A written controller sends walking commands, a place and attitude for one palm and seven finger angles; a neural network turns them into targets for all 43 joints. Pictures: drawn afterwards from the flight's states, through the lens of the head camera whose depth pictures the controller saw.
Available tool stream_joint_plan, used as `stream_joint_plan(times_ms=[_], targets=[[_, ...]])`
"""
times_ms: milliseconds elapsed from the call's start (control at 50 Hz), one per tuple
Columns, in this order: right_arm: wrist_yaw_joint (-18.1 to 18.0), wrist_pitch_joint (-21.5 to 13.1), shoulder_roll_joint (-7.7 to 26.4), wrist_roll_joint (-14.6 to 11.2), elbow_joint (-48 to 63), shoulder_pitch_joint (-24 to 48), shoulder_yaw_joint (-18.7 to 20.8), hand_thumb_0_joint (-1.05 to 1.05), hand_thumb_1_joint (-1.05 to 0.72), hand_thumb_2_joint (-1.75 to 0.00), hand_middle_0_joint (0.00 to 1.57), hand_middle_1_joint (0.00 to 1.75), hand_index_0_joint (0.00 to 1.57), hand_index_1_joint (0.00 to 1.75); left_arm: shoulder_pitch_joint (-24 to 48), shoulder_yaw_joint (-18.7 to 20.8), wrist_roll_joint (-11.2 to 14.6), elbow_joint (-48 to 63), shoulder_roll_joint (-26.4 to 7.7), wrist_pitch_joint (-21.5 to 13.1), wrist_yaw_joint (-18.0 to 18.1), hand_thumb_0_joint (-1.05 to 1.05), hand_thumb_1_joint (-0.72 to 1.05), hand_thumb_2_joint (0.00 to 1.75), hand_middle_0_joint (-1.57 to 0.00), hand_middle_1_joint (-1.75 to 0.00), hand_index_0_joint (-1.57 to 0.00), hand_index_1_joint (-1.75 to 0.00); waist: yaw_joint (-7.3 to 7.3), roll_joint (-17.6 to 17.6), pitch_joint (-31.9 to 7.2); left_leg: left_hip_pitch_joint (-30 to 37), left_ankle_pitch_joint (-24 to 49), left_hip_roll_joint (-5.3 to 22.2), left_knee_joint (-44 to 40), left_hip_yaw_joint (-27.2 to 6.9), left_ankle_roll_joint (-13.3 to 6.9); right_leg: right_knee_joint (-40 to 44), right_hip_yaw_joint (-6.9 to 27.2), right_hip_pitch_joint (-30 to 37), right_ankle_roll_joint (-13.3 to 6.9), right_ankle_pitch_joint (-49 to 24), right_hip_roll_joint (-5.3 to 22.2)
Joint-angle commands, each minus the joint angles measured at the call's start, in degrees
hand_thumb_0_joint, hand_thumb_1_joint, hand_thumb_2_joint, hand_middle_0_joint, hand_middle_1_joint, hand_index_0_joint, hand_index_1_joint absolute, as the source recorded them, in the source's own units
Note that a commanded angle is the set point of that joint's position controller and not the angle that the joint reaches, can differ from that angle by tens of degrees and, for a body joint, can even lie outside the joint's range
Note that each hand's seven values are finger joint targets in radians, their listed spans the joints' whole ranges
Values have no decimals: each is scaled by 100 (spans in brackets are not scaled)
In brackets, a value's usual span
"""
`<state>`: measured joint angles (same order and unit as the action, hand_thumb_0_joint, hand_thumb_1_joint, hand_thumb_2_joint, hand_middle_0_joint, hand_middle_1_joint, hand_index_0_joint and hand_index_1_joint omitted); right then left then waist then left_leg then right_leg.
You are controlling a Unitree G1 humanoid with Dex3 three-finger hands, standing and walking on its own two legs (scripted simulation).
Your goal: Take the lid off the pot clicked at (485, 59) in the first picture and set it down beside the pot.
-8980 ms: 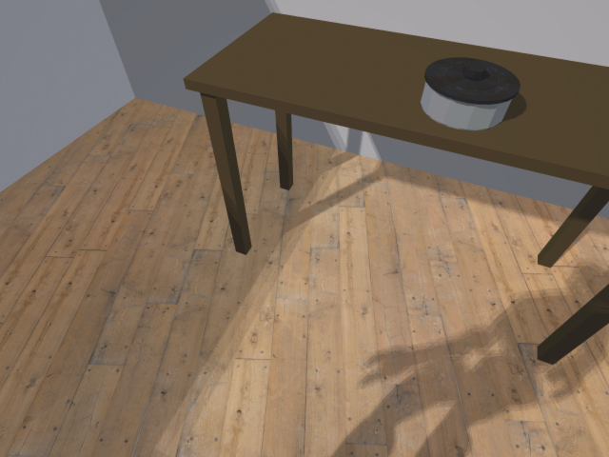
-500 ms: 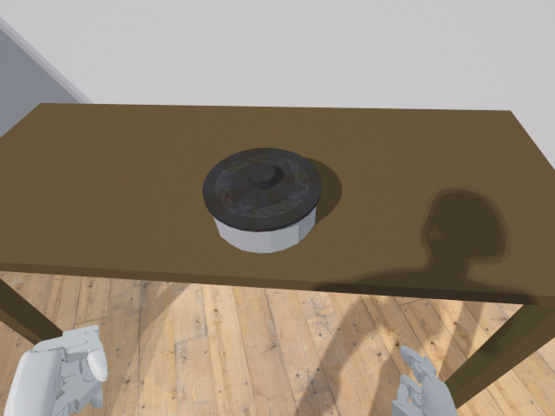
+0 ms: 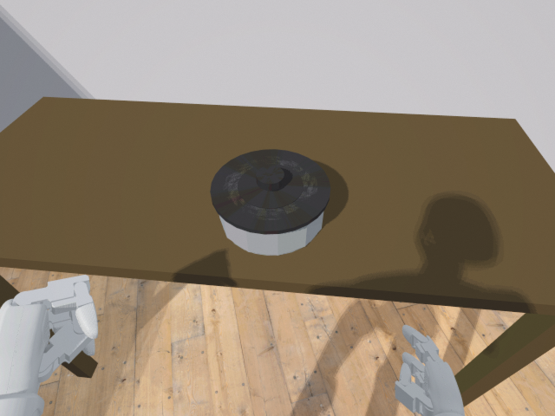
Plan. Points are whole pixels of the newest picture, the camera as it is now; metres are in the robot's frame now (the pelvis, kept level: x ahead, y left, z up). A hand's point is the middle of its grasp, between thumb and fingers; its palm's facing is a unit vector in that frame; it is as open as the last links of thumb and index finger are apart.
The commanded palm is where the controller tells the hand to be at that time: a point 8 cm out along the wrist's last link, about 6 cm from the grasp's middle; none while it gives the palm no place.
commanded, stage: raise the hand higher, near the body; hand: left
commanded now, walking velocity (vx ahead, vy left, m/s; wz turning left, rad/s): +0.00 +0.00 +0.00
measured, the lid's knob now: (270, 177) +0.46 +0.08 +0.10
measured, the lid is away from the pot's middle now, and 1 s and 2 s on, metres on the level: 0.00 0.00 0.00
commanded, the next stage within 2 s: reach forward and open the fingers in 0.16 s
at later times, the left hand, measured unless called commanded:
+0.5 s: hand (66, 294) +0.19 +0.27 +0.15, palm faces +0.11 -0.06 -0.99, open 2.9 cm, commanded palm +0.15 +0.27 +0.19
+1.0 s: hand (79, 274) +0.21 +0.26 +0.16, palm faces -0.12 -0.01 -0.99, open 7.0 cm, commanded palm +0.20 +0.25 +0.21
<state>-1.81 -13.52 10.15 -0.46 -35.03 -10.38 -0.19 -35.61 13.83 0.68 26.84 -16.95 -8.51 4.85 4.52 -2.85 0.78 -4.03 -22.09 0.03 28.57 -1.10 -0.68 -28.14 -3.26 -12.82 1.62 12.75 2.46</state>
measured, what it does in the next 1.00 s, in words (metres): stands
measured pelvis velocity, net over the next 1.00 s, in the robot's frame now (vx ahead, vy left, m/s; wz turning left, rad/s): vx -0.03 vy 0.00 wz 0.01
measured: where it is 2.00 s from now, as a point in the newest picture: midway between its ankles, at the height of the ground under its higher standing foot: outside the picture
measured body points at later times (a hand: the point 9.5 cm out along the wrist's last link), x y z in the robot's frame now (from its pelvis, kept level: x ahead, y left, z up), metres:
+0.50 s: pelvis +0.00 +0.00 +0.00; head +0.01 -0.04 +0.45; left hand +0.18 +0.27 +0.20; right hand +0.22 -0.22 -0.09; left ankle -0.07 +0.11 -0.73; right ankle +0.03 -0.14 -0.73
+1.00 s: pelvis -0.03 +0.00 +0.00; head -0.02 -0.05 +0.45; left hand +0.21 +0.26 +0.21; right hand +0.18 -0.22 -0.09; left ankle -0.07 +0.11 -0.73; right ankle +0.03 -0.14 -0.73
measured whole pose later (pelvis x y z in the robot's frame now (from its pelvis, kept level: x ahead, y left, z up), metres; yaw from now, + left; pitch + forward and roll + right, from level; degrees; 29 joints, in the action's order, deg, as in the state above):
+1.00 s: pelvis -0.03 +0.00 +0.00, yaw +1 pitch +0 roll +0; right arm -0.4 0.7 16.1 -2.6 -31.4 -9.5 -1.4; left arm -8.2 7.8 -40.2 19.0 -41.6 2.8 -17.6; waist 4.8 -6.5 0.2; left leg -8.0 -17.3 -1.3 25.5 -1.4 -0.7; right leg -25.1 -3.4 -16.4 1.4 8.3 3.7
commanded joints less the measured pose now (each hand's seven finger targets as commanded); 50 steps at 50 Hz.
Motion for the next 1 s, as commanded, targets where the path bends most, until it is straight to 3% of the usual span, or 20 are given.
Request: stream_joint_plan(times_ms=[0,240,260,280,300,320,380,420,460,540,580,620,660,720,780,800,840,900,920,980], targets=[[-23,-338,613,10,900,719,192,0,-90,-90,20,30,20,30,232,734,43,1289,-854,-343,113,0,90,90,-130,-150,-130,-150,-39,-141,-409,-837,2223,85,-526,65,43,147,-132,856,-204,-1035,-131],[-45,-286,622,6,852,696,185,0,-90,-90,20,30,20,30,703,929,108,1529,-951,-460,128,0,90,90,-130,-150,-130,-150,-47,-5,-463,-756,2399,93,-529,90,42,151,-145,892,-210,-1204,-96],[52,190,1108,173,921,828,129,0,-90,-90,20,30,20,30,821,872,-2444,1539,-2355,168,445,0,87,92,-129,-146,-129,-146,75,-309,-387,-1525,2436,22,-428,196,88,-114,-31,498,-252,-1228,-153],[135,452,875,152,1274,991,136,0,-90,-90,20,30,20,30,959,706,-2485,1978,-1779,476,567,0,83,94,-128,-143,-128,-143,113,-541,-353,-1535,2536,25,-439,236,167,-141,-207,510,-355,-1142,-67],[196,631,923,89,1292,1079,155,0,-90,-90,20,30,20,30,920,755,-3080,1915,-2086,748,645,0,80,96,-127,-139,-127,-139,166,-747,-414,-1514,2391,65,-427,236,189,-177,-35,475,-399,-942,-120],[230,826,959,127,1322,1000,173,0,-90,-90,20,30,20,30,723,807,-3495,1929,-2252,967,643,0,77,98,-127,-136,-127,-136,237,-612,-704,-1496,2428,74,-401,264,162,-196,-48,600,-433,-946,-129],[319,1342,1135,42,1467,1177,183,0,-90,-90,20,30,20,30,593,729,-4347,1784,-2672,1534,383,0,68,105,-124,-125,-124,-125,189,-286,-1065,-1309,2580,65,-307,195,72,-165,130,704,-422,-1235,-129],[288,1471,1162,-73,1520,1277,176,0,-90,-90,20,30,20,30,852,752,-4496,1795,-3019,1700,48,0,61,109,-123,-118,-123,-118,125,-241,-1329,-1163,2569,80,-298,152,4,-99,120,781,-357,-1272,-115],[242,1514,1180,-141,1458,1260,172,0,-90,-90,20,30,20,30,739,776,-4456,1386,-3188,1763,-309,0,54,113,-121,-111,-121,-111,103,-35,-1229,-1113,2725,60,-344,69,-33,7,121,808,-286,-1464,-93],[143,1401,1185,-191,1374,1131,184,0,-90,-90,20,30,20,30,1141,779,-4175,1058,-3481,1606,-1035,0,41,122,-117,-97,-117,-97,10,168,-1208,-984,2971,0,-358,49,-107,157,34,833,-170,-1788,-71],[107,1320,1213,-189,1322,1038,183,0,-90,-90,20,30,20,30,1544,649,-4115,1001,-3540,1528,-1335,0,34,126,-114,-90,-114,-90,-43,100,-1095,-882,3036,-20,-397,6,-127,250,-13,715,-136,-1795,-65],[88,1217,1199,-182,1336,1016,177,0,-90,-90,20,30,20,30,1989,674,-4058,1185,-3761,1387,-1580,0,27,130,-112,-83,-112,-83,-48,-100,-1324,-714,3172,-67,-364,2,-154,261,-31,837,-119,-1848,-59],[60,1185,1222,-161,1272,909,173,0,-90,-90,20,30,20,30,2076,749,-4088,780,-3892,1347,-1781,0,21,134,-109,-76,-109,-76,-31,28,-1226,-697,3243,-62,-411,-32,-154,311,-58,788,-104,-1844,-72],[61,1148,1191,-173,1309,885,154,0,-90,-90,20,30,20,30,2750,813,-4061,812,-4027,1158,-1936,0,12,140,-105,-65,-105,-65,-36,-61,-1327,-635,3146,-104,-460,-21,-150,367,-91,879,-113,-1721,-72],[89,1111,1202,-160,1287,779,175,0,-90,-90,20,30,20,30,2774,799,-4007,503,-3963,1067,-1969,0,3,145,-101,-54,-101,-54,20,-55,-1264,-642,3049,-115,-515,5,-132,425,-122,827,-116,-1646,-72],[126,1087,1164,-205,1407,953,143,0,-90,-90,20,30,20,30,2641,706,-4008,388,-3805,1123,-1968,0,0,145,-100,-51,-100,-51,-1,-108,-1178,-620,3033,-107,-442,-29,-129,368,-81,721,-152,-1579,-139],[100,1120,1209,-196,1317,836,149,0,-90,-90,20,30,20,30,3262,522,-3980,166,-3777,1086,-1990,0,-6,147,-97,-44,-97,-44,-61,10,-1048,-797,2445,-120,-635,19,-110,490,-133,706,-127,-1117,-99],[111,1060,1193,-217,1456,1023,110,0,-90,-90,20,30,20,30,3513,545,-4129,174,-3913,1176,-1973,0,-15,150,-94,-33,-94,-33,-8,-102,-1164,-759,2339,-125,-616,-30,-121,402,-58,716,-193,-946,-156],[89,1083,1186,-191,1378,981,87,0,-90,-90,20,30,20,30,4079,476,-4143,311,-4016,1114,-2005,0,-18,151,-92,-29,-92,-29,-30,-218,-1329,-813,2247,-156,-748,6,-110,458,-98,851,-180,-811,-91],[66,1074,1194,-206,1345,924,90,0,-90,-90,20,30,20,30,4254,363,-4196,-217,-3957,1222,-2032,0,-27,154,-89,-19,-89,-19,-1,-166,-1034,-966,1924,-126,-830,-6,-102,500,-76,697,-196,-488,-96]])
